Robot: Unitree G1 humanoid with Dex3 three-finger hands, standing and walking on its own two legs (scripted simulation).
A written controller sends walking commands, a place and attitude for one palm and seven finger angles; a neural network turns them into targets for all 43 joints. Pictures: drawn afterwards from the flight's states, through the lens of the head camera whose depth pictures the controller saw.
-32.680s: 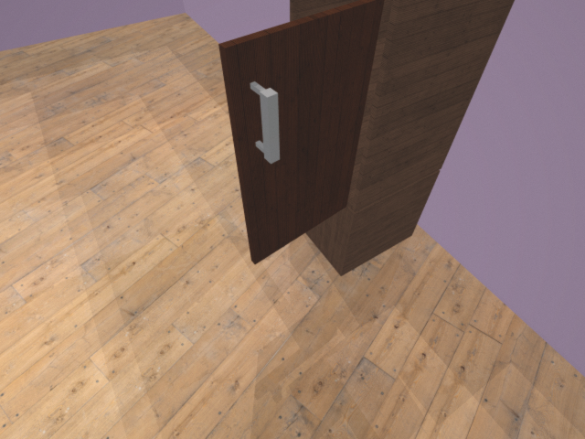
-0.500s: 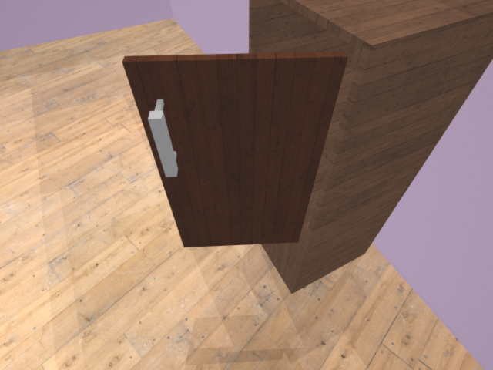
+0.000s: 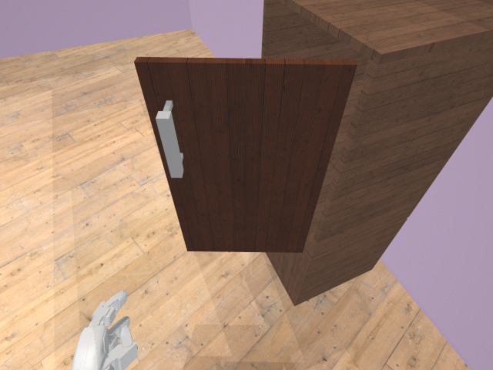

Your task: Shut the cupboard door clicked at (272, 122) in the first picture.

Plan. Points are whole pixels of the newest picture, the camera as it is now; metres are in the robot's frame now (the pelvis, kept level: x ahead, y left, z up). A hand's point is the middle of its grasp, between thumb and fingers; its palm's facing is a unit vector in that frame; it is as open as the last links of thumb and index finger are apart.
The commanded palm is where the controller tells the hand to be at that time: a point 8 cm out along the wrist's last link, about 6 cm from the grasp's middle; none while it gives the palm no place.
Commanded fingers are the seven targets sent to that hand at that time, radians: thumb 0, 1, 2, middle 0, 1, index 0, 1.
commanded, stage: raise the hand and make a fist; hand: left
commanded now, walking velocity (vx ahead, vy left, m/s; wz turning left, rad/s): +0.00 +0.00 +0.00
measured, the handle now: (173, 140) +0.48 +0.16 +0.12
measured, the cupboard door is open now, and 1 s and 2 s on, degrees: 65 65 65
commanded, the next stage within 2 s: bring the fist close to the handle in 1.78 s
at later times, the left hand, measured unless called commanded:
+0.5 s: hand (131, 347) +0.16 +0.17 +0.01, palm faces -0.01 -1.00 -0.05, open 5.1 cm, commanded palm +0.13 +0.23 +0.02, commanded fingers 0.00 0.90 0.90 -0.79 -0.94 -0.79 -0.94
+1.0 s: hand (108, 308) +0.19 +0.20 +0.07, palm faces +0.04 -1.00 -0.05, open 3.2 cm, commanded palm +0.16 +0.25 +0.08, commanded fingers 0.00 0.90 0.90 -1.25 -1.44 -1.25 -1.44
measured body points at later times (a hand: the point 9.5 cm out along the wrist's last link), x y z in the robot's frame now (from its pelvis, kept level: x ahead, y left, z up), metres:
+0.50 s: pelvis -0.05 -0.02 -0.07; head +0.00 -0.01 +0.38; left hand +0.15 +0.23 +0.02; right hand +0.17 -0.22 -0.13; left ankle -0.02 +0.12 -0.73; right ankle +0.00 -0.13 -0.73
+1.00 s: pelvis -0.02 +0.01 -0.03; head +0.00 +0.01 +0.42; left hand +0.18 +0.25 +0.07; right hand +0.17 -0.22 -0.09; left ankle -0.02 +0.12 -0.73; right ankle +0.00 -0.13 -0.73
